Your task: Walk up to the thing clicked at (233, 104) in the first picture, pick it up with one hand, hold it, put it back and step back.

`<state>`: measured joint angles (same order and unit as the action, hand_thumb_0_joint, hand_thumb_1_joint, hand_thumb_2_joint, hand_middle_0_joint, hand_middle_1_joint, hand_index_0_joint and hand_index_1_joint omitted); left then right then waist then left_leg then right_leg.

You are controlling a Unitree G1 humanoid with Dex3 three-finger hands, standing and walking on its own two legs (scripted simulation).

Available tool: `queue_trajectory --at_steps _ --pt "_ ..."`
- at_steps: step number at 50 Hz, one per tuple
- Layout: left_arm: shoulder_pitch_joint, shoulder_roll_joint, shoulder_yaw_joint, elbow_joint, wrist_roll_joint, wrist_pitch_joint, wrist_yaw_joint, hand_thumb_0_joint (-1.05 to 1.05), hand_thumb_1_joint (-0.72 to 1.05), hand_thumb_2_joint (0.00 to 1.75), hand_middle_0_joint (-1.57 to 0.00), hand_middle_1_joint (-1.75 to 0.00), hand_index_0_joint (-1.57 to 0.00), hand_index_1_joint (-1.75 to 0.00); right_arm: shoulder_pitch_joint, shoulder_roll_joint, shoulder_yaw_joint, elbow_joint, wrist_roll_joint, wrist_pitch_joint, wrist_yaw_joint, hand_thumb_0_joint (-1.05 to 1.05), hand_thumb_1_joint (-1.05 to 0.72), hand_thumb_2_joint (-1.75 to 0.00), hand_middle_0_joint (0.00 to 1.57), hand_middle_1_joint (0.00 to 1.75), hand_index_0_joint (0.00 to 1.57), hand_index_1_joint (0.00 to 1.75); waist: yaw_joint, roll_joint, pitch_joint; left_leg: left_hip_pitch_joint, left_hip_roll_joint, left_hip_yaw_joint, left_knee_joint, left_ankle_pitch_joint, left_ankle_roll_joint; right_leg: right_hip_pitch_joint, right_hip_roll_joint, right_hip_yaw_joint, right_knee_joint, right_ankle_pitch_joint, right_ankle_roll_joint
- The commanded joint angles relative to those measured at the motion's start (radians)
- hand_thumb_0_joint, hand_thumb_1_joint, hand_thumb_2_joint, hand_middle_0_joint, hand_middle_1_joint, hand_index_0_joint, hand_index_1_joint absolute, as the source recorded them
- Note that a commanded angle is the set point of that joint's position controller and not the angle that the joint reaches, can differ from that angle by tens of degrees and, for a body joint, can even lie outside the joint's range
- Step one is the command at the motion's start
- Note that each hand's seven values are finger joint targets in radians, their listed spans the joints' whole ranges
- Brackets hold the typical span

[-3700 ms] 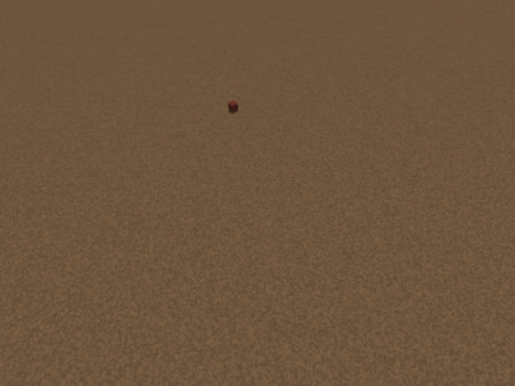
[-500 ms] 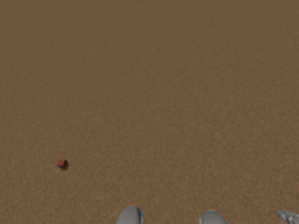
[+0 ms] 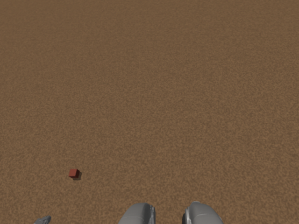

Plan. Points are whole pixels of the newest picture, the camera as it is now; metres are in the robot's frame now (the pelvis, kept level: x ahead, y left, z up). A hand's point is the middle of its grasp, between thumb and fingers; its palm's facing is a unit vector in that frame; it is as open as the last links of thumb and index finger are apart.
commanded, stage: walk up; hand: left
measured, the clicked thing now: (74, 173) +0.48 +0.59 -0.71
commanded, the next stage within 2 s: none
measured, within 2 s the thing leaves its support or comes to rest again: neither
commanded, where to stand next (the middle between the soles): +0.07 +0.42 m, yaw -9 degrees
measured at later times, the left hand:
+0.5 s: hand out of the picture +0.08 +0.54 -0.12, palm faces -0.09 -0.82 -0.57, open 7.4 cm
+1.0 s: hand out of the picture +0.10 +0.80 -0.14, palm faces -0.07 -0.82 -0.57, open 7.4 cm
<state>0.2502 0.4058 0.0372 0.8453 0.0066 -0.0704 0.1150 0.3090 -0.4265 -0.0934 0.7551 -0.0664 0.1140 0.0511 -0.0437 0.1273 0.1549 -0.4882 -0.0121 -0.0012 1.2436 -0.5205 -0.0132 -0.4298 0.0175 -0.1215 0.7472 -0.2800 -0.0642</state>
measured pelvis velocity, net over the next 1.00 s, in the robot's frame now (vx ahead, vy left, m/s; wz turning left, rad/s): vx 0.00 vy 0.47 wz -0.09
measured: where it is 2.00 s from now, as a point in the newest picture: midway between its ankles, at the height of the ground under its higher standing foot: outside the picture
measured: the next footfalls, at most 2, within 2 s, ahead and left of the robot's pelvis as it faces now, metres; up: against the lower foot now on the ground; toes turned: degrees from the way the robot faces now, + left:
left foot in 0.24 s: +0.07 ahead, +0.32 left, +0.00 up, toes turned +1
right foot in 0.52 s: +0.11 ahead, +0.14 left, +0.00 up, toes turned -8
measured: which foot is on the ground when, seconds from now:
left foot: up 0.00-0.22, down 0.24-0.52, up 0.54-0.82, down 0.84-1.00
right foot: down 0.00-0.26, up 0.28-0.50, down 0.52-0.86, up 0.88-1.00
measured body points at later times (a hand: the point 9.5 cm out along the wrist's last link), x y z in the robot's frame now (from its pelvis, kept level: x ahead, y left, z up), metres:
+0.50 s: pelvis +0.01 +0.23 +0.00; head +0.06 +0.21 +0.44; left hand +0.08 +0.59 -0.09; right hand +0.06 -0.10 -0.12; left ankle +0.03 +0.32 -0.70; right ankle +0.07 +0.14 -0.69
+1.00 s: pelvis +0.00 +0.47 -0.01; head +0.03 +0.47 +0.44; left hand +0.10 +0.84 -0.10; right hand +0.04 +0.14 -0.12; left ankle +0.01 +0.58 -0.70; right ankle +0.04 +0.30 -0.65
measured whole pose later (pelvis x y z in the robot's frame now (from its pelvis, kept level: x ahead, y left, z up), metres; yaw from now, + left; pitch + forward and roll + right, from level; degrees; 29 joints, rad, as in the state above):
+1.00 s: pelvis +0.00 +0.47 -0.01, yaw -5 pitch -2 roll -2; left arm 0.24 0.51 0.09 0.96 0.01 -0.03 0.09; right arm 0.26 -0.41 -0.07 0.80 -0.04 0.05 0.04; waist -0.02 0.03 0.11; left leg -0.41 0.05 0.02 0.94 -0.50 0.01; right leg -0.63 0.00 0.07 1.21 -0.47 -0.03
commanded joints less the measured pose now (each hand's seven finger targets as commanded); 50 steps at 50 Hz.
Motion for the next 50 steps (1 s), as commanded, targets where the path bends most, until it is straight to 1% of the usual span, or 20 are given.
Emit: queue_trajectory --at_steps 1,9,12,13,14,16,20,23,24,25,26,27,33,39,41,42,43,44,46,50 --pt "0.062 0.344 0.113 -0.054 0.011 -0.027 0.027 0.00 0.90 0.90 -0.20 -0.30 -0.20 -0.30 0.009 -0.251 -0.088 -0.098 0.005 -0.032 0.002 0.00 -0.90 -0.90 0.20 0.30 0.20 0.30 0.017 -0.148 -0.135 -0.159 0.092 -0.180 0.136 0.080 0.011 0.104 -0.340 0.423 -0.319 -0.074 -0.178" --pt "0.056 0.445 0.150 -0.051 0.042 -0.030 0.006 0.00 0.90 0.90 -0.20 -0.30 -0.20 -0.30 -0.060 -0.235 -0.100 -0.123 0.007 -0.025 0.047 0.00 -0.90 -0.90 0.20 0.30 0.20 0.30 0.037 -0.295 -0.153 0.014 0.115 0.011 -0.273 0.010 0.014 -0.066 -0.275 0.311 -0.212 -0.196 -0.157" --pt "0.014 0.374 0.121 -0.041 0.035 -0.010 0.010 0.00 0.90 0.90 -0.20 -0.30 -0.20 -0.30 0.125 -0.251 -0.122 -0.057 -0.010 -0.038 0.039 0.00 -0.90 -0.90 0.20 0.30 0.20 0.30 -0.076 -0.133 -0.224 0.297 0.039 0.048 -0.520 0.040 0.032 -0.232 -0.178 0.174 0.086 -0.201 -0.061" --pt "-0.007 0.273 0.093 -0.057 0.017 -0.007 0.016 0.00 0.90 0.90 -0.20 -0.30 -0.20 -0.30 0.151 -0.361 -0.137 -0.069 -0.021 -0.046 0.031 0.00 -0.90 -0.90 0.20 0.30 0.20 0.30 -0.112 0.244 -0.163 0.260 0.261 -0.386 -0.806 -0.079 0.114 -0.427 0.037 0.042 0.419 -0.356 0.017" --pt "-0.087 0.281 0.083 -0.052 0.013 -0.014 0.040 0.00 0.90 0.90 -0.20 -0.30 -0.20 -0.30 0.023 -0.436 -0.139 -0.089 0.010 -0.052 0.018 0.00 -0.90 -0.90 0.20 0.30 0.20 0.30 -0.103 0.310 -0.094 0.101 0.342 -0.637 -0.950 -0.158 0.242 -0.413 0.022 0.143 0.515 -0.382 -0.002" --pt "-0.042 0.303 0.084 0.007 -0.007 -0.018 0.034 0.00 0.90 0.90 -0.20 -0.30 -0.20 -0.30 -0.062 -0.322 -0.106 -0.115 -0.004 -0.056 0.002 0.00 -0.90 -0.90 0.20 0.30 0.20 0.30 -0.055 0.046 -0.014 0.076 0.302 -0.449 -0.834 -0.011 0.233 -0.421 -0.004 0.187 0.546 -0.280 0.013" --pt "0.134 0.276 0.079 0.080 -0.023 -0.027 0.011 0.00 0.90 0.90 -0.20 -0.30 -0.20 -0.30 -0.100 -0.255 -0.077 -0.134 -0.006 -0.060 -0.002 0.00 -0.90 -0.90 0.20 0.30 0.20 0.30 -0.006 0.164 -0.140 0.234 0.227 -0.230 -0.646 0.509 0.262 -0.207 -0.039 0.047 0.333 -0.232 0.040" --pt "0.216 0.245 0.075 0.070 -0.023 -0.034 0.015 0.00 0.90 0.90 -0.20 -0.30 -0.20 -0.30 -0.139 -0.227 -0.060 -0.170 -0.008 -0.040 0.001 0.00 -0.90 -0.90 0.20 0.30 0.20 0.30 0.058 0.098 -0.147 0.137 0.199 -0.145 -0.538 0.666 0.240 0.063 -0.042 0.028 -0.014 -0.038 0.019" --pt "0.311 0.268 0.089 0.085 -0.017 -0.035 0.024 0.00 0.90 0.90 -0.20 -0.30 -0.20 -0.30 -0.166 -0.206 -0.054 -0.189 0.002 -0.035 0.003 0.00 -0.90 -0.90 0.20 0.30 0.20 0.30 0.120 0.021 -0.187 0.072 0.162 -0.100 -0.400 0.654 0.185 0.233 -0.053 0.069 -0.194 0.077 0.013" --pt "0.350 0.366 0.123 0.068 0.005 -0.038 0.034 0.00 0.90 0.90 -0.20 -0.30 -0.20 -0.30 -0.112 -0.148 -0.038 -0.202 0.016 -0.037 0.005 0.00 -0.90 -0.90 0.20 0.30 0.20 0.30 0.146 -0.158 -0.218 -0.112 0.087 -0.069 -0.202 0.483 0.100 0.414 -0.172 0.324 -0.256 0.075 -0.010" --pt "0.311 0.431 0.136 0.014 0.016 -0.032 0.041 0.00 0.90 0.90 -0.20 -0.30 -0.20 -0.30 -0.035 -0.130 -0.035 -0.204 0.015 -0.034 0.000 0.00 -0.90 -0.90 0.20 0.30 0.20 0.30 0.095 -0.245 -0.257 -0.287 0.020 -0.095 -0.045 -0.074 0.031 0.515 -0.448 0.733 -0.302 0.144 -0.120" --pt "0.243 0.437 0.132 -0.013 0.009 -0.023 0.042 0.00 0.90 0.90 -0.20 -0.30 -0.20 -0.30 -0.062 -0.219 -0.066 -0.197 0.002 -0.017 -0.019 0.00 -0.90 -0.90 0.20 0.30 0.20 0.30 0.091 -0.078 -0.255 -0.262 0.055 -0.182 0.089 -0.108 0.036 0.359 -0.549 0.802 -0.353 0.033 -0.243" --pt "0.060 0.375 0.125 -0.064 0.023 -0.027 0.019 0.00 0.90 0.90 -0.20 -0.30 -0.20 -0.30 0.010 -0.243 -0.105 -0.135 -0.001 -0.012 0.014 0.00 -0.90 -0.90 0.20 0.30 0.20 0.30 0.012 -0.231 -0.128 -0.108 0.080 -0.150 0.151 0.098 0.008 -0.023 -0.324 0.368 -0.273 -0.178 -0.161" --pt "0.079 0.446 0.157 -0.044 0.040 -0.017 0.010 0.00 0.90 0.90 -0.20 -0.30 -0.20 -0.30 -0.053 -0.232 -0.102 -0.139 0.005 -0.016 0.035 0.00 -0.90 -0.90 0.20 0.30 0.20 0.30 0.052 -0.353 -0.140 0.015 0.107 0.007 -0.271 -0.058 0.016 -0.065 -0.282 0.337 -0.216 -0.272 -0.132" --pt "0.004 0.368 0.132 -0.044 0.038 0.002 0.006 0.00 0.90 0.90 -0.20 -0.30 -0.20 -0.30 0.162 -0.229 -0.115 -0.033 0.012 -0.031 0.021 0.00 -0.90 -0.90 0.20 0.30 0.20 0.30 -0.061 -0.179 -0.219 0.296 0.035 0.070 -0.522 0.023 0.027 -0.192 -0.189 0.193 0.048 -0.252 -0.055" --pt "0.017 0.264 0.103 -0.034 0.027 0.016 0.005 0.00 0.90 0.90 -0.20 -0.30 -0.20 -0.30 0.216 -0.262 -0.119 -0.014 -0.006 -0.042 0.011 0.00 -0.90 -0.90 0.20 0.30 0.20 0.30 -0.097 0.068 -0.165 0.275 0.078 -0.102 -0.712 -0.150 0.054 -0.319 -0.042 0.113 0.343 -0.292 -0.010" --pt "-0.054 0.226 0.085 -0.068 0.013 0.009 0.023 0.00 0.90 0.90 -0.20 -0.30 -0.20 -0.30 0.090 -0.398 -0.127 -0.061 0.012 -0.046 0.004 0.00 -0.90 -0.90 0.20 0.30 0.20 0.30 -0.080 0.336 -0.081 0.098 0.311 -0.580 -0.940 -0.233 0.166 -0.455 0.054 0.098 0.479 -0.393 0.031" --pt "-0.097 0.275 0.085 -0.051 0.023 -0.001 0.033 0.00 0.90 0.90 -0.20 -0.30 -0.20 -0.30 -0.052 -0.422 -0.119 -0.076 0.021 -0.053 -0.005 0.00 -0.90 -0.90 0.20 0.30 0.20 0.30 -0.043 0.217 0.011 -0.057 0.394 -0.735 -1.021 -0.319 0.257 -0.386 -0.011 0.208 0.561 -0.341 0.012" --pt "-0.020 0.274 0.090 0.030 -0.010 0.001 0.009 0.00 0.90 0.90 -0.20 -0.30 -0.20 -0.30 -0.113 -0.307 -0.084 -0.078 0.012 -0.076 -0.029 0.00 -0.90 -0.90 0.20 0.30 0.20 0.30 0.015 -0.025 0.020 0.028 0.283 -0.478 -0.843 -0.162 0.190 -0.395 -0.027 0.236 0.542 -0.215 0.026" --pt "0.036 0.239 0.082 0.078 0.003 0.014 -0.056 0.00 0.90 0.90 -0.20 -0.30 -0.20 -0.30 -0.080 -0.270 -0.054 -0.005 0.041 -0.133 -0.056 0.00 -0.90 -0.90 0.20 0.30 0.20 0.30 0.032 0.013 -0.074 0.220 0.290 -0.417 -0.774 0.055 0.162 -0.271 -0.044 0.241 0.404 -0.165 0.041"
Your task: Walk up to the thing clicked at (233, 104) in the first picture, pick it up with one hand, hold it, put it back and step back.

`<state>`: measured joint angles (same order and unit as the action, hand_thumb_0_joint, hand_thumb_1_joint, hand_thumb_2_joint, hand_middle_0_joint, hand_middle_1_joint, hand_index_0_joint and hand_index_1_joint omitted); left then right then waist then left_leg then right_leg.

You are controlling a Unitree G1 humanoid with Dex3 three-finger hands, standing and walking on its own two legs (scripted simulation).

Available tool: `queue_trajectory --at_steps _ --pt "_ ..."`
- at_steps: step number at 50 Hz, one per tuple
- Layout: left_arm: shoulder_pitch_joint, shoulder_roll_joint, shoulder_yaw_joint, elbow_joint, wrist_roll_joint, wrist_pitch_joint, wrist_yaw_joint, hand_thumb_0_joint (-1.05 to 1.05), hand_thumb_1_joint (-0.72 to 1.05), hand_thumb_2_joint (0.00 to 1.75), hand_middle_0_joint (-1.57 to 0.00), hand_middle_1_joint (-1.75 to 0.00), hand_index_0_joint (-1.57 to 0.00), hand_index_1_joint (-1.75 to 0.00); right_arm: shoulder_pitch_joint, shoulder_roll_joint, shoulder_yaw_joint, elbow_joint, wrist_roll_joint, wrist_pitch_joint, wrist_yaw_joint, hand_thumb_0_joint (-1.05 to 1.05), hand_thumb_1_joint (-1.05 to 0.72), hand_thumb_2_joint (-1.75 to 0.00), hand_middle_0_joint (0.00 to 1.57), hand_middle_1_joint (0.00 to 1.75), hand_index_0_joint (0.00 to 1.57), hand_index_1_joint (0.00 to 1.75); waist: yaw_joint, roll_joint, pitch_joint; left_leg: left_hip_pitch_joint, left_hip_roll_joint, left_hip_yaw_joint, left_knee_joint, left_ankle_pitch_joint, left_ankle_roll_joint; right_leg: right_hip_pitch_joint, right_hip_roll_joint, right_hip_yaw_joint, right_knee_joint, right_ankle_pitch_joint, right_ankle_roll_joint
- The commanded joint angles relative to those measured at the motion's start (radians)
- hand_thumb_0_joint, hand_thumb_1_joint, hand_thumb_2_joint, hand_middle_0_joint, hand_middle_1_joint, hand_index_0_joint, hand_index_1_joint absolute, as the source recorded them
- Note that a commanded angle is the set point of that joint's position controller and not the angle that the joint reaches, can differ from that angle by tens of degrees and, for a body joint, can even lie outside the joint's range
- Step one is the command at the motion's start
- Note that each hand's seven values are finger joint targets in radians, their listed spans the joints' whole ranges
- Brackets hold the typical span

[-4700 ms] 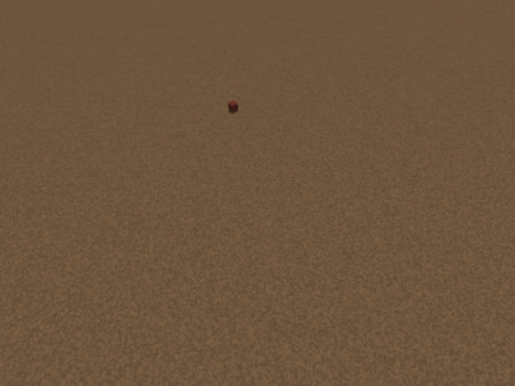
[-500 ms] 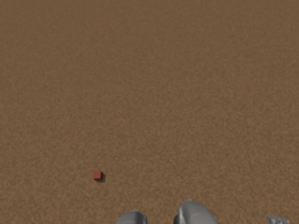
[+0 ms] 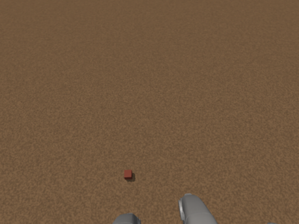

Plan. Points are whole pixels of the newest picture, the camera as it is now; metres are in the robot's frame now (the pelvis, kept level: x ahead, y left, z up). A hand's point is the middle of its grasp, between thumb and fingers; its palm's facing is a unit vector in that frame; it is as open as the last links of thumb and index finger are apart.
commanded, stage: walk up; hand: left
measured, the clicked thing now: (128, 174) +0.47 +0.17 -0.70
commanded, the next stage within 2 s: stand in 1.88 s
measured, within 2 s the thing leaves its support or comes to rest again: neither
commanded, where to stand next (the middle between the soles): +0.07 -0.04 m, yaw -4 degrees
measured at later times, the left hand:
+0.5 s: hand (77, 205) +0.19 +0.24 -0.13, palm faces -0.18 -0.93 -0.32, open 7.4 cm
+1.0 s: hand (79, 218) +0.16 +0.22 -0.10, palm faces -0.09 -0.95 -0.31, open 7.4 cm
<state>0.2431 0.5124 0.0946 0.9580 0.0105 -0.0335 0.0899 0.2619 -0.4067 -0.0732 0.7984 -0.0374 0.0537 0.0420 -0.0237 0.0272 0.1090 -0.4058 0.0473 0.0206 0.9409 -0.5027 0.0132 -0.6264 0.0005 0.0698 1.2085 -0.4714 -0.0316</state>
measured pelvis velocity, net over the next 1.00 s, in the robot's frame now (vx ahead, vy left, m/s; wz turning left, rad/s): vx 0.03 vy -0.02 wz -0.11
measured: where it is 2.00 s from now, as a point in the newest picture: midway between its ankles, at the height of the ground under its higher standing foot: outside the picture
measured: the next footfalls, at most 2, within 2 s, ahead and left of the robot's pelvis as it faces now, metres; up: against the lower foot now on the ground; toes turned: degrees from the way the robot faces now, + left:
right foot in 0.46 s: +0.08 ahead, -0.13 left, +0.00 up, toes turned -7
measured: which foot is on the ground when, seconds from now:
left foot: down 0.00-1.00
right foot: up 0.00-0.44, down 0.46-1.00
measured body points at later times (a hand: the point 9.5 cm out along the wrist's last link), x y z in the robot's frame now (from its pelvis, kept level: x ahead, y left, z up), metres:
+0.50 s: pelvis +0.03 +0.01 +0.03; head +0.08 +0.02 +0.47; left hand +0.20 +0.29 -0.11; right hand +0.02 -0.32 -0.08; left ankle +0.00 +0.11 -0.69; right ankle +0.04 -0.12 -0.69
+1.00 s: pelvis +0.03 -0.02 +0.05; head +0.05 -0.02 +0.50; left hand +0.16 +0.27 -0.08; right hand +0.09 -0.33 -0.08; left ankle +0.03 +0.13 -0.69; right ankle +0.04 -0.12 -0.69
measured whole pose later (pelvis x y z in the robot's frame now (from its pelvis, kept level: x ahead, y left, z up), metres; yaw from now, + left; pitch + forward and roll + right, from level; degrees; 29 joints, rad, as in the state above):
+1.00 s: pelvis +0.03 -0.02 +0.05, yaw -6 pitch -2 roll +1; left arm 0.05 0.34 0.03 1.13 0.01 0.02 -0.03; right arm 0.11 -0.37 0.00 1.10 -0.01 -0.05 -0.02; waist 0.01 -0.01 0.06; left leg -0.12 0.04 0.03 0.39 -0.23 -0.04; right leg -0.19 0.01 -0.01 0.44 -0.21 -0.02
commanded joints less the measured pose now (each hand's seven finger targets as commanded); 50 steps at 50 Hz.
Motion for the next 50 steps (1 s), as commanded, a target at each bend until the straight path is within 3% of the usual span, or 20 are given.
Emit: queue_trajectory --at_steps 1,3,6,7,12,17,21,22,23,24,25,26,27,28,31,33,34,37,39,50 --pt "0.024 0.128 0.021 -0.042 0.002 -0.016 -0.040 0.00 0.90 0.90 -0.20 -0.30 -0.20 -0.30 -0.011 -0.287 -0.068 -0.032 0.014 -0.086 -0.057 0.00 -0.90 -0.90 0.20 0.30 0.20 0.30 0.007 0.080 -0.026 0.172 0.245 -0.433 -0.466 0.117 0.121 -0.083 -0.023 0.071 -0.080 0.037 0.009" --pt "-0.020 0.127 0.023 -0.060 0.006 0.001 -0.050 0.00 0.90 0.90 -0.20 -0.30 -0.20 -0.30 0.046 -0.295 -0.064 0.001 0.018 -0.110 -0.072 0.00 -0.90 -0.90 0.20 0.30 0.20 0.30 -0.008 0.048 -0.024 0.229 0.290 -0.442 -0.458 0.340 0.103 -0.071 -0.019 0.105 -0.123 0.033 0.006" --pt "-0.048 0.108 0.019 -0.083 0.005 0.017 -0.058 0.00 0.90 0.90 -0.20 -0.30 -0.20 -0.30 0.101 -0.281 -0.058 0.036 0.031 -0.134 -0.094 0.00 -0.90 -0.90 0.20 0.30 0.20 0.30 -0.012 0.050 -0.072 0.379 0.288 -0.358 -0.403 0.782 0.061 -0.076 -0.002 0.118 -0.150 0.042 -0.001" --pt "-0.058 0.103 0.017 -0.086 0.003 0.022 -0.059 0.00 0.90 0.90 -0.20 -0.30 -0.20 -0.30 0.106 -0.274 -0.058 0.044 0.032 -0.138 -0.100 0.00 -0.90 -0.90 0.20 0.30 0.20 0.30 -0.017 0.061 -0.087 0.398 0.283 -0.335 -0.397 0.853 0.058 -0.059 0.000 0.114 -0.163 0.043 -0.001" --pt "-0.124 0.069 -0.005 -0.094 -0.007 0.031 -0.071 0.00 0.90 0.90 -0.20 -0.30 -0.20 -0.30 0.116 -0.250 -0.051 0.068 0.021 -0.138 -0.110 0.00 -0.90 -0.90 0.20 0.30 0.20 0.30 -0.040 0.138 -0.107 0.430 0.232 -0.221 -0.422 0.950 0.016 0.013 0.010 0.044 -0.263 0.064 0.000" --pt "-0.137 0.046 -0.019 -0.067 -0.012 0.029 -0.074 0.00 0.90 0.90 -0.20 -0.30 -0.20 -0.30 0.056 -0.236 -0.038 0.072 0.020 -0.126 -0.103 0.00 -0.90 -0.90 0.20 0.30 0.20 0.30 -0.026 0.168 -0.120 0.379 0.210 -0.120 -0.414 0.940 0.039 0.158 -0.003 -0.041 -0.412 0.105 -0.010" --pt "-0.154 0.027 -0.022 -0.036 -0.007 0.025 -0.081 0.00 0.90 0.90 -0.20 -0.30 -0.20 -0.30 0.017 -0.236 -0.028 0.085 0.026 -0.115 -0.094 0.00 -0.90 -0.90 0.20 0.30 0.20 0.30 -0.008 0.171 -0.123 0.301 0.191 -0.068 -0.382 0.897 0.040 0.318 -0.005 -0.104 -0.613 0.197 -0.028" --pt "-0.128 0.036 -0.017 -0.022 -0.004 0.020 -0.081 0.00 0.90 0.90 -0.20 -0.30 -0.20 -0.30 -0.011 -0.231 -0.022 0.083 0.035 -0.114 -0.090 0.00 -0.90 -0.90 0.20 0.30 0.20 0.30 0.023 0.118 -0.148 0.246 0.172 -0.027 -0.334 0.867 0.033 0.431 -0.013 -0.090 -0.702 0.343 -0.042" --pt "-0.085 0.085 -0.001 -0.002 0.003 0.011 -0.077 0.00 0.90 0.90 -0.20 -0.30 -0.20 -0.30 -0.026 -0.203 -0.010 0.076 0.042 -0.117 -0.088 0.00 -0.90 -0.90 0.20 0.30 0.20 0.30 0.048 0.038 -0.190 0.111 0.149 -0.020 -0.257 0.791 0.006 0.605 -0.071 0.021 -0.685 0.510 -0.074" --pt "-0.067 0.130 0.014 -0.002 0.004 0.003 -0.074 0.00 0.90 0.90 -0.20 -0.30 -0.20 -0.30 -0.019 -0.170 0.004 0.068 0.051 -0.122 -0.087 0.00 -0.90 -0.90 0.20 0.30 0.20 0.30 0.060 -0.060 -0.234 -0.021 0.083 0.011 -0.170 0.607 -0.043 0.722 -0.179 0.188 -0.650 0.659 -0.154" --pt "-0.079 0.129 0.008 -0.001 -0.013 0.006 -0.074 0.00 0.90 0.90 -0.20 -0.30 -0.20 -0.30 -0.049 -0.164 0.004 0.079 0.053 -0.118 -0.090 0.00 -0.90 -0.90 0.20 0.30 0.20 0.30 0.068 -0.098 -0.270 0.055 0.006 0.024 -0.101 0.259 -0.040 0.617 -0.290 0.283 -0.680 0.652 -0.267" --pt "-0.134 0.110 -0.002 -0.014 -0.011 0.008 -0.075 0.00 0.90 0.90 -0.20 -0.30 -0.20 -0.30 -0.060 -0.156 0.004 0.092 0.046 -0.109 -0.089 0.00 -0.90 -0.90 0.20 0.30 0.20 0.30 0.041 -0.128 -0.219 0.061 -0.011 0.008 -0.138 -0.080 -0.023 0.528 -0.317 0.293 -0.733 0.533 -0.272" --pt "-0.173 0.105 -0.006 -0.019 -0.001 0.011 -0.077 0.00 0.90 0.90 -0.20 -0.30 -0.20 -0.30 -0.066 -0.162 0.006 0.105 0.043 -0.108 -0.084 0.00 -0.90 -0.90 0.20 0.30 0.20 0.30 0.034 -0.143 -0.181 0.057 -0.016 0.001 -0.140 -0.147 -0.004 0.477 -0.288 0.261 -0.766 0.418 -0.249" --pt "-0.213 0.107 -0.007 -0.024 0.006 0.013 -0.077 0.00 0.90 0.90 -0.20 -0.30 -0.20 -0.30 -0.039 -0.173 0.007 0.129 0.043 -0.108 -0.078 0.00 -0.90 -0.90 0.20 0.30 0.20 0.30 0.016 -0.172 -0.150 0.061 -0.016 0.002 -0.188 -0.101 0.003 0.444 -0.259 0.235 -0.771 0.338 -0.221" --pt "-0.306 0.060 -0.022 -0.032 0.001 0.027 -0.084 0.00 0.90 0.90 -0.20 -0.30 -0.20 -0.30 0.030 -0.180 0.006 0.204 0.033 -0.123 -0.076 0.00 -0.90 -0.90 0.20 0.30 0.20 0.30 -0.031 -0.155 -0.116 0.251 0.014 -0.031 -0.487 0.320 -0.003 0.302 -0.155 0.098 -0.717 0.379 -0.084" --pt "-0.283 0.046 -0.022 -0.006 -0.009 0.038 -0.098 0.00 0.90 0.90 -0.20 -0.30 -0.20 -0.30 -0.073 -0.241 0.004 0.190 0.021 -0.133 -0.078 0.00 -0.90 -0.90 0.20 0.30 0.20 0.30 0.015 -0.062 -0.076 0.145 0.152 -0.242 -0.592 0.174 0.063 0.318 -0.072 0.037 -0.664 0.235 -0.009" --pt "-0.262 0.053 -0.018 0.014 -0.005 0.036 -0.099 0.00 0.90 0.90 -0.20 -0.30 -0.20 -0.30 -0.112 -0.247 0.007 0.192 0.024 -0.133 -0.075 0.00 -0.90 -0.90 0.20 0.30 0.20 0.30 0.035 -0.043 -0.074 0.117 0.180 -0.238 -0.583 0.193 0.077 0.396 -0.072 0.019 -0.674 0.205 -0.010" --pt "-0.267 0.046 -0.017 0.049 -0.006 0.020 -0.104 0.00 0.90 0.90 -0.20 -0.30 -0.20 -0.30 -0.127 -0.191 0.025 0.214 0.029 -0.136 -0.074 0.00 -0.90 -0.90 0.20 0.30 0.20 0.30 0.022 -0.057 -0.130 0.157 0.074 -0.083 -0.545 0.365 0.017 0.500 -0.115 0.069 -0.757 0.412 -0.039" --pt "-0.284 0.047 -0.021 0.057 -0.012 0.018 -0.104 0.00 0.90 0.90 -0.20 -0.30 -0.20 -0.30 -0.129 -0.179 0.030 0.228 0.029 -0.136 -0.073 0.00 -0.90 -0.90 0.20 0.30 0.20 0.30 0.015 -0.040 -0.148 0.199 0.059 -0.061 -0.563 0.395 0.002 0.503 -0.131 0.070 -0.774 0.481 -0.035" --pt "-0.275 0.042 -0.020 0.105 -0.006 0.023 -0.104 0.00 0.90 0.90 -0.20 -0.30 -0.20 -0.30 -0.178 -0.158 0.033 0.258 0.025 -0.117 -0.070 0.00 -0.90 -0.90 0.20 0.30 0.20 0.30 0.022 -0.055 -0.144 0.285 0.071 -0.042 -0.615 0.375 -0.001 0.472 -0.127 0.058 -0.881 0.371 -0.010"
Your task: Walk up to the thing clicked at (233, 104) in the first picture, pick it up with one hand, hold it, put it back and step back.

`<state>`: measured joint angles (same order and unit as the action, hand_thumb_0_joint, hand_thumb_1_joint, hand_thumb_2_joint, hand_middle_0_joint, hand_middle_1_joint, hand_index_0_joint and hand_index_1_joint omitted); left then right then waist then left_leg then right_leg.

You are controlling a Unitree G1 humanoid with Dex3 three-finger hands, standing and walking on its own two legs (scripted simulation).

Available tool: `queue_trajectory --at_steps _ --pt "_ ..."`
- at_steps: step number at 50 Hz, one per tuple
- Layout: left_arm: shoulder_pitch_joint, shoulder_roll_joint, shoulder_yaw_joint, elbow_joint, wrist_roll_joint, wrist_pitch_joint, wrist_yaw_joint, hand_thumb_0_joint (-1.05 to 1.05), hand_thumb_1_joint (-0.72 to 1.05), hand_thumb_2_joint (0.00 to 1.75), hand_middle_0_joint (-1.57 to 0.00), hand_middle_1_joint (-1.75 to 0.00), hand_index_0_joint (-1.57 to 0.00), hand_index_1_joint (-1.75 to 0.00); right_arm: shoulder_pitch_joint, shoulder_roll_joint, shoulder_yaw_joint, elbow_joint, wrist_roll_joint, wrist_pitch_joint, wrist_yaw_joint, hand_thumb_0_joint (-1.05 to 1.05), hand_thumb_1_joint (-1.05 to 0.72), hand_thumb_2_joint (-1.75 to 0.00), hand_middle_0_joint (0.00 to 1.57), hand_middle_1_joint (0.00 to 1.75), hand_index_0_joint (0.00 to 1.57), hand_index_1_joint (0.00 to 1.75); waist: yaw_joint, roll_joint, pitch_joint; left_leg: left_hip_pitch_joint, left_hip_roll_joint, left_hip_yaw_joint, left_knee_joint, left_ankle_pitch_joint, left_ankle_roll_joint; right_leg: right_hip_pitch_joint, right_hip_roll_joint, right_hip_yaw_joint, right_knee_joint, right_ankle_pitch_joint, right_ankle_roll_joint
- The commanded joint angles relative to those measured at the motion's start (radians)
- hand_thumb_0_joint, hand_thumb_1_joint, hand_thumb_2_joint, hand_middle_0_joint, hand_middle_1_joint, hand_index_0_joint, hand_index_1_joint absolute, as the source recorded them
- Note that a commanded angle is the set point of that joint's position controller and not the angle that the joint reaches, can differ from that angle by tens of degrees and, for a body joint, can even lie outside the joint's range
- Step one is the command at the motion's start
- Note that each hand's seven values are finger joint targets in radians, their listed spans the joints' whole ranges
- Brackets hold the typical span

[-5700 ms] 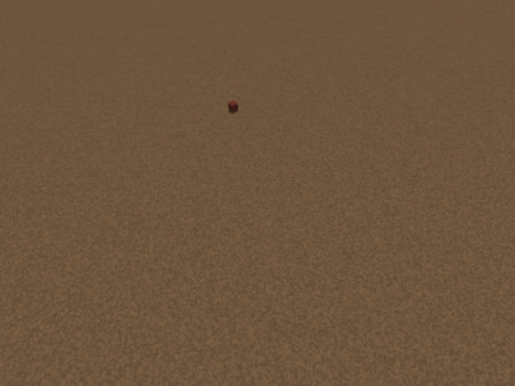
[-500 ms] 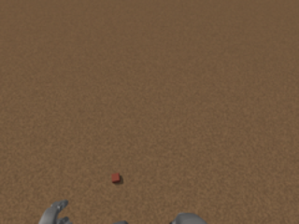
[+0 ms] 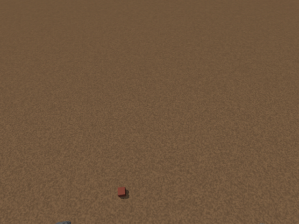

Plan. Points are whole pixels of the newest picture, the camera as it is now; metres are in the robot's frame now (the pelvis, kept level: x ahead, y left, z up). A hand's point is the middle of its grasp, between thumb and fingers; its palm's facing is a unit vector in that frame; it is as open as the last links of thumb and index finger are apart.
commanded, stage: walk up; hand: left
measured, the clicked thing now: (121, 191) +0.41 +0.23 -0.75
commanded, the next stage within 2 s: stand in 0.88 s
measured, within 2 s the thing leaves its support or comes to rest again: neither
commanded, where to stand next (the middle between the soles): +0.04 -0.02 m, yaw +2 degrees
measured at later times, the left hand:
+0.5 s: hand out of the picture +0.10 +0.25 -0.15, palm faces +0.02 -0.95 -0.31, open 7.4 cm
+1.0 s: hand out of the picture +0.10 +0.25 -0.15, palm faces -0.01 -0.95 -0.31, open 7.4 cm
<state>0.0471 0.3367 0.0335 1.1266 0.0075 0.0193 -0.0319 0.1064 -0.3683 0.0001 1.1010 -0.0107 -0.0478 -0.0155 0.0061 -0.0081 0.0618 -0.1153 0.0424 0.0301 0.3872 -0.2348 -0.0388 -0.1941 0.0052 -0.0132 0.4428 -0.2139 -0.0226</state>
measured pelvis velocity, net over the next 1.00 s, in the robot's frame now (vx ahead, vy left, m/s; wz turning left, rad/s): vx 0.01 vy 0.00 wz -0.01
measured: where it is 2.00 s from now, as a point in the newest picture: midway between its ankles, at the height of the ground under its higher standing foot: outside the picture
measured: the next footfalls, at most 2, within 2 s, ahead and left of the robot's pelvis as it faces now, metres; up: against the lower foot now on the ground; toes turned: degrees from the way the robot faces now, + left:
none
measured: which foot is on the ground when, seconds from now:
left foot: down 0.00-1.00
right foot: down 0.00-1.00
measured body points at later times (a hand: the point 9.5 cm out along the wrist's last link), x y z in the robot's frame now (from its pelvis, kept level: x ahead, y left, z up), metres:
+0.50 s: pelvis +0.01 +0.00 +0.00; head +0.02 +0.00 +0.45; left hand +0.10 +0.30 -0.13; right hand +0.08 -0.30 -0.13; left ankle -0.02 +0.15 -0.74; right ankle +0.02 -0.10 -0.74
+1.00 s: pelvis +0.01 +0.00 +0.01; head +0.02 +0.00 +0.45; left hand +0.10 +0.30 -0.13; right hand +0.08 -0.30 -0.13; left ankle -0.02 +0.15 -0.74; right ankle +0.02 -0.10 -0.74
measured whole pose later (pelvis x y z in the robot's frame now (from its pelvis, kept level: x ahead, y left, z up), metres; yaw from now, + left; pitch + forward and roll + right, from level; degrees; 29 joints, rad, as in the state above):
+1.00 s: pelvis +0.01 +0.00 +0.01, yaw +0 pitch -2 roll +0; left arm 0.06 0.33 0.03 1.13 0.01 0.00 -0.02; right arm 0.10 -0.35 0.00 1.13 -0.01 -0.02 -0.01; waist -0.01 0.00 0.06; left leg -0.07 0.05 0.04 0.31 -0.20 -0.04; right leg -0.14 0.01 -0.01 0.34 -0.17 -0.02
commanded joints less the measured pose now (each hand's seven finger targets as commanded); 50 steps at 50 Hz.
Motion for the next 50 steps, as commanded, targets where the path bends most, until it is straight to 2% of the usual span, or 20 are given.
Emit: queue_trajectory --at_steps 1,5,7,9,13,15,23,27,32,39,42,44,46,50 --pt "-0.074 0.217 0.042 -0.059 0.001 -0.030 0.017 0.00 0.90 0.90 -0.20 -0.30 -0.20 -0.30 -0.029 -0.203 -0.043 -0.044 -0.003 -0.015 -0.012 0.00 -0.90 -0.90 0.20 0.30 0.20 0.30 -0.009 -0.011 -0.097 0.001 0.079 -0.052 -0.062 0.095 0.054 0.039 -0.131 0.138 -0.124 0.096 -0.019" --pt "-0.065 0.217 0.047 -0.057 0.004 -0.032 0.017 0.00 0.90 0.90 -0.20 -0.30 -0.20 -0.30 -0.030 -0.193 -0.040 -0.044 -0.003 -0.011 -0.010 0.00 -0.90 -0.90 0.20 0.30 0.20 0.30 -0.008 -0.018 -0.090 0.000 0.076 -0.047 -0.057 0.079 0.053 0.035 -0.134 0.150 -0.151 0.056 -0.017" --pt "-0.066 0.217 0.050 -0.058 0.004 -0.034 0.017 0.00 0.90 0.90 -0.20 -0.30 -0.20 -0.30 -0.019 -0.195 -0.042 -0.037 -0.003 -0.012 -0.012 0.00 -0.90 -0.90 0.20 0.30 0.20 0.30 -0.012 -0.019 -0.114 0.004 0.080 -0.048 -0.062 0.112 0.051 0.065 -0.138 0.149 -0.142 0.114 -0.020" --pt "-0.058 0.216 0.052 -0.055 0.002 -0.032 0.018 0.00 0.90 0.90 -0.20 -0.30 -0.20 -0.30 -0.031 -0.197 -0.044 -0.037 -0.005 -0.009 -0.013 0.00 -0.90 -0.90 0.20 0.30 0.20 0.30 -0.007 -0.004 -0.092 -0.001 0.084 -0.053 -0.068 0.127 0.050 0.054 -0.129 0.138 -0.144 0.105 -0.015" --pt "-0.040 0.209 0.052 -0.055 0.002 -0.032 0.018 0.00 0.90 0.90 -0.20 -0.30 -0.20 -0.30 -0.029 -0.203 -0.046 -0.037 -0.003 -0.013 -0.015 0.00 -0.90 -0.90 0.20 0.30 0.20 0.30 -0.006 0.009 -0.129 0.023 0.097 -0.056 -0.072 0.194 0.051 0.087 -0.127 0.120 -0.118 0.203 -0.016" --pt "-0.033 0.207 0.052 -0.056 0.000 -0.030 0.019 0.00 0.90 0.90 -0.20 -0.30 -0.20 -0.30 -0.031 -0.200 -0.046 -0.038 -0.004 -0.012 -0.016 0.00 -0.90 -0.90 0.20 0.30 0.20 0.30 -0.004 0.002 -0.127 0.036 0.098 -0.053 -0.069 0.217 0.050 0.078 -0.123 0.117 -0.117 0.219 -0.014" --pt "-0.047 0.210 0.053 -0.064 0.002 -0.026 0.019 0.00 0.90 0.90 -0.20 -0.30 -0.20 -0.30 -0.024 -0.199 -0.044 -0.039 -0.003 -0.009 -0.017 0.00 -0.90 -0.90 0.20 0.30 0.20 0.30 -0.007 -0.004 -0.103 0.000 0.095 -0.057 -0.086 0.183 0.051 0.097 -0.121 0.119 -0.120 0.192 -0.010" --pt "-0.042 0.207 0.054 -0.069 0.004 -0.027 0.020 0.00 0.90 0.90 -0.20 -0.30 -0.20 -0.30 -0.020 -0.202 -0.044 -0.042 -0.003 -0.011 -0.016 0.00 -0.90 -0.90 0.20 0.30 0.20 0.30 -0.009 -0.008 -0.127 0.018 0.102 -0.054 -0.080 0.211 0.055 0.111 -0.123 0.115 -0.117 0.234 -0.012" --pt "-0.046 0.207 0.052 -0.070 0.001 -0.024 0.020 0.00 0.90 0.90 -0.20 -0.30 -0.20 -0.30 -0.021 -0.198 -0.044 -0.042 -0.004 -0.008 -0.015 0.00 -0.90 -0.90 0.20 0.30 0.20 0.30 -0.006 -0.002 -0.097 0.008 0.095 -0.053 -0.093 0.179 0.052 0.092 -0.116 0.121 -0.124 0.188 -0.007" --pt "-0.030 0.206 0.051 -0.073 0.005 -0.025 0.020 0.00 0.90 0.90 -0.20 -0.30 -0.20 -0.30 -0.024 -0.198 -0.045 -0.047 -0.005 -0.008 -0.014 0.00 -0.90 -0.90 0.20 0.30 0.20 0.30 -0.004 0.000 -0.107 0.027 0.097 -0.052 -0.091 0.175 0.057 0.089 -0.115 0.121 -0.130 0.185 -0.010" --pt "-0.045 0.206 0.052 -0.077 0.004 -0.026 0.020 0.00 0.90 0.90 -0.20 -0.30 -0.20 -0.30 -0.006 -0.199 -0.047 -0.040 -0.006 -0.009 -0.014 0.00 -0.90 -0.90 0.20 0.30 0.20 0.30 -0.014 0.006 -0.106 0.015 0.098 -0.053 -0.102 0.176 0.051 0.103 -0.116 0.123 -0.124 0.197 -0.013" --pt "-0.040 0.200 0.034 -0.069 -0.007 -0.037 0.024 0.00 0.90 0.90 -0.20 -0.30 -0.20 -0.30 -0.058 -0.189 -0.040 -0.036 -0.008 0.000 -0.007 0.00 -0.90 -0.90 0.20 0.30 0.20 0.30 -0.002 0.061 -0.079 0.006 0.105 -0.066 -0.120 0.198 0.040 0.095 -0.131 0.125 -0.138 0.245 -0.012" --pt "-0.035 0.207 0.034 -0.059 -0.007 -0.047 0.029 0.00 0.90 0.90 -0.20 -0.30 -0.20 -0.30 -0.054 -0.187 -0.041 -0.038 -0.004 0.006 -0.003 0.00 -0.90 -0.90 0.20 0.30 0.20 0.30 -0.007 0.036 -0.097 0.014 0.106 -0.068 -0.122 0.196 0.039 0.123 -0.132 0.117 -0.138 0.265 -0.007" --pt "-0.033 0.214 0.025 -0.048 -0.004 -0.049 0.034 0.00 0.90 0.90 -0.20 -0.30 -0.20 -0.30 -0.048 -0.186 -0.039 -0.022 -0.003 0.013 0.005 0.00 -0.90 -0.90 0.20 0.30 0.20 0.30 -0.013 0.011 -0.104 0.037 0.102 -0.071 -0.135 0.165 0.036 0.110 -0.129 0.110 -0.155 0.220 -0.001"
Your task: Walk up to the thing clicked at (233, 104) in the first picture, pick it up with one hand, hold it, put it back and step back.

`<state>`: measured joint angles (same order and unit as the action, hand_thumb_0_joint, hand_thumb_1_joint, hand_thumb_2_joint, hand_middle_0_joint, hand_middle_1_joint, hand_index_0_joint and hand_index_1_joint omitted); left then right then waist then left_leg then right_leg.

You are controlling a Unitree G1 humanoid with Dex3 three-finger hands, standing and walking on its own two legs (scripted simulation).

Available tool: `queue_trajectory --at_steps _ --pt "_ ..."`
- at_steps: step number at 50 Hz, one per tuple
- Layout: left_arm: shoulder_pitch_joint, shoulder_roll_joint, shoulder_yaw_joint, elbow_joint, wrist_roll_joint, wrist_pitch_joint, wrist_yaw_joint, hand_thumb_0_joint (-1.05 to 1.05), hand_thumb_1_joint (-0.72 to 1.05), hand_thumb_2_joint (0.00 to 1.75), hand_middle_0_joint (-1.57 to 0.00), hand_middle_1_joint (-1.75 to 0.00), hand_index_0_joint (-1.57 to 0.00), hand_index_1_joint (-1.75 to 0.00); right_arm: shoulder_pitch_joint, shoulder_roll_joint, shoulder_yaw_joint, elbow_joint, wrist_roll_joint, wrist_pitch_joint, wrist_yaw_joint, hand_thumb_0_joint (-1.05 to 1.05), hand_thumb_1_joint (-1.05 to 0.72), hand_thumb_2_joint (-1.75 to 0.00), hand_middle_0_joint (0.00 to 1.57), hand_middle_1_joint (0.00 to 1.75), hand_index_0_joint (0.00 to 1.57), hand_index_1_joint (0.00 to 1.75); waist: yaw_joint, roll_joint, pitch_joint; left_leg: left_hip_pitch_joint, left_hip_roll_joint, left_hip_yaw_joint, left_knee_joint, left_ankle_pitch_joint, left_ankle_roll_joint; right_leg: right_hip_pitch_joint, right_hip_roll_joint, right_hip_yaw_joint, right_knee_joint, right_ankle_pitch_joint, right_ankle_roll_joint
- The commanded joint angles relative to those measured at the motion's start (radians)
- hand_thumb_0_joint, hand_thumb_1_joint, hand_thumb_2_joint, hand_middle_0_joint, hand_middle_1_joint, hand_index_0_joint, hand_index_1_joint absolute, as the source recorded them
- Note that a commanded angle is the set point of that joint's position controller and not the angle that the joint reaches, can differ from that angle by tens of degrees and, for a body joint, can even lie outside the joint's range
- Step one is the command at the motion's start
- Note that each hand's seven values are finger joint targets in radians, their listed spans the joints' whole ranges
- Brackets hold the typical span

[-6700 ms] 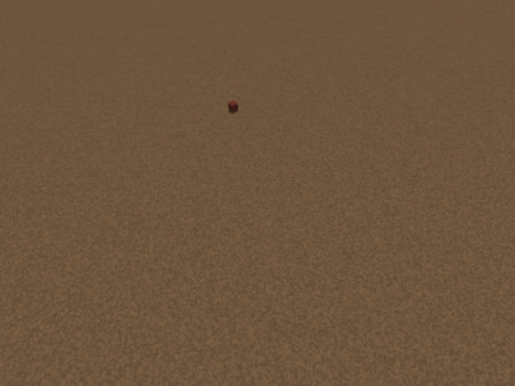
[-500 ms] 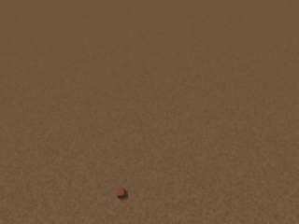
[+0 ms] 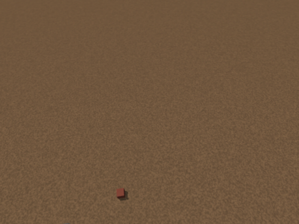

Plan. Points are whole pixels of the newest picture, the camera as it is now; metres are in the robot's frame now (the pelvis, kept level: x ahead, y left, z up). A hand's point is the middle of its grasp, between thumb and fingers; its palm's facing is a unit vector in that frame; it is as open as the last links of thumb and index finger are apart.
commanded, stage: stand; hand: left
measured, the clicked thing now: (120, 193) +0.40 +0.23 -0.76
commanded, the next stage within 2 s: walk up in 1.98 s
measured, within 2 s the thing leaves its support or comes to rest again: neither
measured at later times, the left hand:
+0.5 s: hand out of the picture +0.08 +0.25 -0.15, palm faces -0.01 -0.94 -0.35, open 7.4 cm
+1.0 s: hand out of the picture +0.08 +0.25 -0.16, palm faces -0.02 -0.94 -0.34, open 7.4 cm
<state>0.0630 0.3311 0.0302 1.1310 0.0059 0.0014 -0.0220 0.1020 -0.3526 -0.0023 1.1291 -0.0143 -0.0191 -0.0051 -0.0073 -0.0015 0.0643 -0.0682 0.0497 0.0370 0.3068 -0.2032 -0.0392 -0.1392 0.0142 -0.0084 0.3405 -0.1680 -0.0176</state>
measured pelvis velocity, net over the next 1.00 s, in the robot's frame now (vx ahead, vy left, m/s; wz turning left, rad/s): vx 0.00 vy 0.00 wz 0.01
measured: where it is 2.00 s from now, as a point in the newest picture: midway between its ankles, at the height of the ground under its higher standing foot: outside the picture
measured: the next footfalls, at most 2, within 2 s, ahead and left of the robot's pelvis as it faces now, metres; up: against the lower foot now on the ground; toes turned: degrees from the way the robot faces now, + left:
none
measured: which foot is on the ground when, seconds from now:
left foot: down 0.00-1.00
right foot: down 0.00-1.00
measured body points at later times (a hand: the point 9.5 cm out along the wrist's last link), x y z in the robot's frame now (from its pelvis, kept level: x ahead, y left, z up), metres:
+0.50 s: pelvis +0.00 +0.00 +0.00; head +0.01 -0.01 +0.45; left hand +0.08 +0.30 -0.13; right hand +0.08 -0.30 -0.14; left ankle -0.02 +0.14 -0.75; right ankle +0.01 -0.11 -0.75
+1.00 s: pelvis +0.00 +0.00 +0.00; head +0.02 -0.01 +0.45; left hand +0.08 +0.30 -0.13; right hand +0.07 -0.30 -0.14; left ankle -0.02 +0.14 -0.75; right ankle +0.01 -0.11 -0.75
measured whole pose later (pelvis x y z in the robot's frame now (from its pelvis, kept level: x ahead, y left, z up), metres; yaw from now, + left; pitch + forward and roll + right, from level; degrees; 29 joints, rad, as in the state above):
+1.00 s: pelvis +0.00 +0.00 +0.00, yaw +1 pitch -1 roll +0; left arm 0.10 0.35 0.00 1.14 0.01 -0.01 -0.01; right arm 0.11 -0.35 0.00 1.15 -0.01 -0.01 0.01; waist 0.00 0.01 0.05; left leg -0.07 0.05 0.02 0.29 -0.19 -0.04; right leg -0.13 0.02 -0.02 0.32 -0.16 -0.02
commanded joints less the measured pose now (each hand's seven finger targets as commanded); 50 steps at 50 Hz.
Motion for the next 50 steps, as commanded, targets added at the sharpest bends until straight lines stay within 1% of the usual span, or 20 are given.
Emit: queue_trajectory --at_steps 1,2,3,8,9,10,14,15,16,19,21,23,25,26,30,32,37,45,49,50 --pt "-0.046 0.221 0.025 -0.050 -0.004 -0.031 0.024 0.00 0.90 0.90 -0.20 -0.30 -0.20 -0.30 -0.045 -0.200 -0.036 -0.044 0.001 -0.014 -0.005 0.00 -0.90 -0.90 0.20 0.30 0.20 0.30 0.004 -0.004 -0.095 -0.005 0.092 -0.080 -0.054 0.115 0.036 0.033 -0.137 0.110 -0.067 0.140 -0.004" --pt "-0.054 0.218 0.023 -0.051 -0.003 -0.032 0.025 0.00 0.90 0.90 -0.20 -0.30 -0.20 -0.30 -0.043 -0.205 -0.037 -0.043 0.001 -0.014 -0.004 0.00 -0.90 -0.90 0.20 0.30 0.20 0.30 -0.004 0.014 -0.107 -0.005 0.095 -0.078 -0.055 0.108 0.040 0.048 -0.142 0.115 -0.064 0.145 -0.007" --pt "-0.047 0.220 0.022 -0.048 -0.004 -0.034 0.025 0.00 0.90 0.90 -0.20 -0.30 -0.20 -0.30 -0.047 -0.204 -0.035 -0.040 0.000 -0.014 -0.003 0.00 -0.90 -0.90 0.20 0.30 0.20 0.30 0.002 0.021 -0.116 -0.002 0.098 -0.081 -0.056 0.125 0.041 0.057 -0.145 0.114 -0.062 0.171 -0.006" --pt "-0.038 0.218 0.013 -0.043 -0.003 -0.037 0.029 0.00 0.90 0.90 -0.20 -0.30 -0.20 -0.30 -0.048 -0.204 -0.036 -0.034 0.002 -0.015 -0.002 0.00 -0.90 -0.90 0.20 0.30 0.20 0.30 -0.001 -0.001 -0.131 0.025 0.103 -0.083 -0.054 0.177 0.039 0.053 -0.145 0.098 -0.052 0.219 -0.004" --pt "-0.036 0.221 0.013 -0.040 -0.003 -0.037 0.030 0.00 0.90 0.90 -0.20 -0.30 -0.20 -0.30 -0.050 -0.203 -0.036 -0.031 0.002 -0.012 -0.001 0.00 -0.90 -0.90 0.20 0.30 0.20 0.30 0.000 -0.009 -0.114 0.012 0.098 -0.084 -0.056 0.152 0.038 0.044 -0.142 0.099 -0.063 0.201 -0.001" --pt "-0.034 0.224 0.012 -0.041 -0.003 -0.038 0.030 0.00 0.90 0.90 -0.20 -0.30 -0.20 -0.30 -0.047 -0.200 -0.037 -0.034 0.001 -0.012 0.000 0.00 -0.90 -0.90 0.20 0.30 0.20 0.30 -0.003 -0.012 -0.124 0.021 0.098 -0.079 -0.055 0.160 0.037 0.046 -0.145 0.098 -0.058 0.211 -0.001" --pt "-0.032 0.227 0.009 -0.039 -0.004 -0.038 0.032 0.00 0.90 0.90 -0.20 -0.30 -0.20 -0.30 -0.047 -0.195 -0.034 -0.028 0.003 -0.010 0.002 0.00 -0.90 -0.90 0.20 0.30 0.20 0.30 -0.002 -0.012 -0.107 0.012 0.097 -0.083 -0.059 0.129 0.037 0.030 -0.144 0.103 -0.069 0.166 -0.001" --pt "-0.031 0.226 0.009 -0.039 -0.006 -0.038 0.032 0.00 0.90 0.90 -0.20 -0.30 -0.20 -0.30 -0.048 -0.201 -0.035 -0.028 0.001 -0.011 0.002 0.00 -0.90 -0.90 0.20 0.30 0.20 0.30 -0.001 -0.003 -0.112 0.015 0.099 -0.081 -0.058 0.139 0.038 0.035 -0.144 0.103 -0.064 0.170 -0.003" --pt "-0.032 0.225 0.008 -0.041 -0.004 -0.039 0.032 0.00 0.90 0.90 -0.20 -0.30 -0.20 -0.30 -0.048 -0.207 -0.037 -0.028 0.000 -0.012 0.001 0.00 -0.90 -0.90 0.20 0.30 0.20 0.30 -0.001 0.008 -0.127 0.023 0.101 -0.079 -0.054 0.161 0.041 0.040 -0.150 0.107 -0.060 0.213 -0.005" --pt "-0.021 0.227 0.006 -0.037 -0.001 -0.039 0.034 0.00 0.90 0.90 -0.20 -0.30 -0.20 -0.30 -0.056 -0.200 -0.036 -0.027 0.003 -0.010 0.001 0.00 -0.90 -0.90 0.20 0.30 0.20 0.30 0.002 -0.004 -0.111 0.018 0.100 -0.082 -0.054 0.150 0.040 0.038 -0.146 0.099 -0.064 0.202 -0.001" --pt "-0.029 0.229 0.006 -0.040 -0.004 -0.039 0.033 0.00 0.90 0.90 -0.20 -0.30 -0.20 -0.30 -0.046 -0.199 -0.032 -0.025 0.002 -0.009 0.002 0.00 -0.90 -0.90 0.20 0.30 0.20 0.30 0.001 0.000 -0.098 -0.005 0.098 -0.083 -0.064 0.117 0.042 0.032 -0.145 0.104 -0.072 0.163 -0.001" --pt "-0.022 0.231 0.006 -0.039 -0.002 -0.038 0.033 0.00 0.90 0.90 -0.20 -0.30 -0.20 -0.30 -0.052 -0.201 -0.034 -0.029 0.001 -0.011 0.002 0.00 -0.90 -0.90 0.20 0.30 0.20 0.30 0.002 0.012 -0.097 0.006 0.099 -0.086 -0.065 0.134 0.038 0.020 -0.141 0.097 -0.065 0.151 0.000" --pt "-0.024 0.234 0.006 -0.040 -0.002 -0.038 0.033 0.00 0.90 0.90 -0.20 -0.30 -0.20 -0.30 -0.044 -0.198 -0.033 -0.029 0.000 -0.008 0.002 0.00 -0.90 -0.90 0.20 0.30 0.20 0.30 0.003 -0.005 -0.098 -0.008 0.096 -0.082 -0.061 0.105 0.040 0.026 -0.143 0.102 -0.073 0.121 -0.001" --pt "-0.021 0.232 0.005 -0.039 -0.001 -0.039 0.033 0.00 0.90 0.90 -0.20 -0.30 -0.20 -0.30 -0.043 -0.207 -0.037 -0.028 0.000 -0.009 0.002 0.00 -0.90 -0.90 0.20 0.30 0.20 0.30 -0.001 0.006 -0.113 0.011 0.099 -0.082 -0.055 0.126 0.043 0.027 -0.147 0.105 -0.068 0.156 -0.003" --pt "-0.021 0.235 0.005 -0.040 -0.001 -0.041 0.035 0.00 0.90 0.90 -0.20 -0.30 -0.20 -0.30 -0.037 -0.199 -0.034 -0.031 0.000 -0.008 0.002 0.00 -0.90 -0.90 0.20 0.30 0.20 0.30 -0.001 -0.003 -0.105 -0.012 0.096 -0.082 -0.053 0.133 0.041 0.046 -0.150 0.101 -0.063 0.189 -0.004" --pt "-0.022 0.241 0.007 -0.039 -0.004 -0.039 0.033 0.00 0.90 0.90 -0.20 -0.30 -0.20 -0.30 -0.031 -0.197 -0.032 -0.027 0.001 -0.008 0.002 0.00 -0.90 -0.90 0.20 0.30 0.20 0.30 0.000 -0.001 -0.094 -0.017 0.096 -0.085 -0.062 0.109 0.039 0.038 -0.146 0.104 -0.069 0.140 -0.004" --pt "-0.012 0.234 0.003 -0.042 0.001 -0.041 0.034 0.00 0.90 0.90 -0.20 -0.30 -0.20 -0.30 -0.036 -0.202 -0.035 -0.033 0.002 -0.008 0.002 0.00 -0.90 -0.90 0.20 0.30 0.20 0.30 0.001 0.002 -0.110 -0.001 0.096 -0.082 -0.051 0.129 0.041 0.042 -0.145 0.100 -0.067 0.180 -0.004" --pt "-0.007 0.241 0.007 -0.041 -0.001 -0.039 0.033 0.00 0.90 0.90 -0.20 -0.30 -0.20 -0.30 -0.027 -0.201 -0.034 -0.032 0.002 -0.006 0.002 0.00 -0.90 -0.90 0.20 0.30 0.20 0.30 0.004 0.003 -0.082 -0.029 0.091 -0.089 -0.056 0.085 0.040 0.032 -0.143 0.108 -0.083 0.100 -0.005" --pt "-0.014 0.238 0.008 -0.047 -0.001 -0.039 0.033 0.00 0.90 0.90 -0.20 -0.30 -0.20 -0.30 -0.023 -0.202 -0.034 -0.037 0.001 -0.010 0.000 0.00 -0.90 -0.90 0.20 0.30 0.20 0.30 0.002 0.010 -0.115 -0.008 0.099 -0.086 -0.049 0.151 0.041 0.058 -0.148 0.102 -0.059 0.204 -0.010" --pt "-0.011 0.233 0.007 -0.046 -0.002 -0.039 0.033 0.00 0.90 0.90 -0.20 -0.30 -0.20 -0.30 -0.019 -0.204 -0.032 -0.036 0.001 -0.011 -0.001 0.00 -0.90 -0.90 0.20 0.30 0.20 0.30 0.003 0.019 -0.108 -0.010 0.098 -0.086 -0.054 0.150 0.039 0.052 -0.147 0.102 -0.059 0.205 -0.009"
